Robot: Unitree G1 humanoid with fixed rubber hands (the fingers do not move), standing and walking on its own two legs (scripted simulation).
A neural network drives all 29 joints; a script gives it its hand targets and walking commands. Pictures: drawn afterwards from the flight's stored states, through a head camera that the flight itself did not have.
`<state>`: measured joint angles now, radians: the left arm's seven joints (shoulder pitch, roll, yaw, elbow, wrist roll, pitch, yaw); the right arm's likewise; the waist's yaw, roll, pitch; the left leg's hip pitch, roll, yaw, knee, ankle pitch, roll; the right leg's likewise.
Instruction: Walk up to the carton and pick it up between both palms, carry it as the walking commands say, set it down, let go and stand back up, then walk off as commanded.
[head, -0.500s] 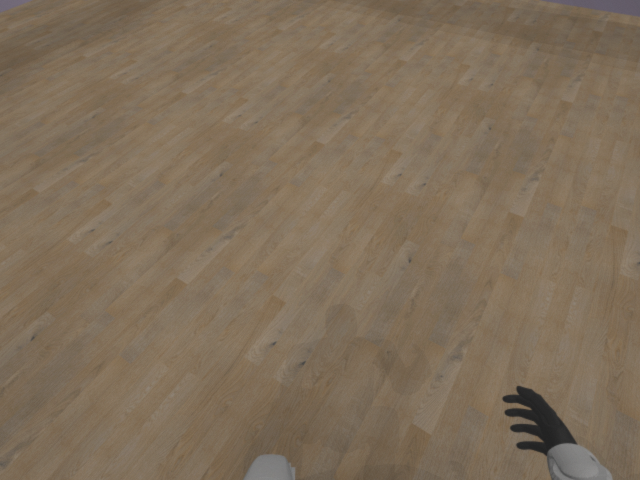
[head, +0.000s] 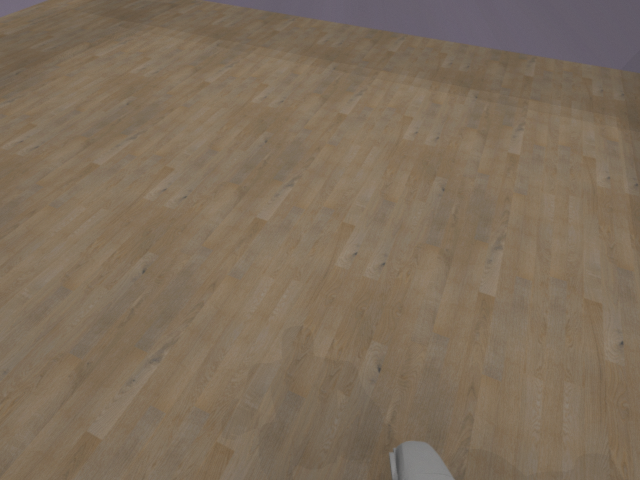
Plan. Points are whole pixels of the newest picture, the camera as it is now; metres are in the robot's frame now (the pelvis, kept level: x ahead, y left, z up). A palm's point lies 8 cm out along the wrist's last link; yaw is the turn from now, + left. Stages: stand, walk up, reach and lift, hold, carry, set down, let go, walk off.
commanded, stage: walk off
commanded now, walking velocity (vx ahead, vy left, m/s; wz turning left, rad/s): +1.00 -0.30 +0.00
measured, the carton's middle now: out of the picture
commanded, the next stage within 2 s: stand in 1.28 s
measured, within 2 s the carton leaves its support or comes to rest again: neither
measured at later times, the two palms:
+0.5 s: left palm (246, 342) +0.37 +0.14 -0.13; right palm (485, 197) +0.65 -0.36 -0.08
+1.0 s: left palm (287, 99) +1.15 +0.07 -0.11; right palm (472, 159) +0.82 -0.39 -0.11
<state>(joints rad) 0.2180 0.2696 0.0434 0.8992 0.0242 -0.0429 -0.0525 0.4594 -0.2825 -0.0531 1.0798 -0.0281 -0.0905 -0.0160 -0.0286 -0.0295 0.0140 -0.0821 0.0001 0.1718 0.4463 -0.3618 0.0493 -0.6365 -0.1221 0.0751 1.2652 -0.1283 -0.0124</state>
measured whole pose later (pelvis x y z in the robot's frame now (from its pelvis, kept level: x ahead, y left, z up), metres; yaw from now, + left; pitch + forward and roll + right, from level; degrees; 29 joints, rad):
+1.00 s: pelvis +0.96 -0.14 +0.00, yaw +0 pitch +1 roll -1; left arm 0.05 0.24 0.01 0.82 0.02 -0.05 -0.11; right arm 0.57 -0.23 -0.04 1.07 -0.01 -0.12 0.00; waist -0.09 -0.03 0.03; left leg 0.16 0.04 0.14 0.21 -0.38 -0.01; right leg -0.72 -0.15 -0.07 0.69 0.12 -0.01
